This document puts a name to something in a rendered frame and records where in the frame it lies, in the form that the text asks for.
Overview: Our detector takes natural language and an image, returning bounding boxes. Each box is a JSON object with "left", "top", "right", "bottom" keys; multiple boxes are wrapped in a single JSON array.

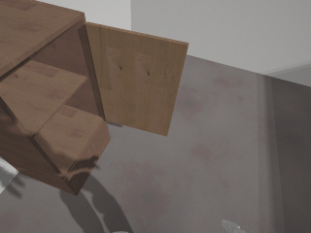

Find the cupboard door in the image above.
[{"left": 86, "top": 21, "right": 189, "bottom": 137}]

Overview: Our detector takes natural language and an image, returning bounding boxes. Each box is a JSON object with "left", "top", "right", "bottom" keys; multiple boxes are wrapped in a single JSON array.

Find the right robot hand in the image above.
[{"left": 221, "top": 219, "right": 246, "bottom": 233}]

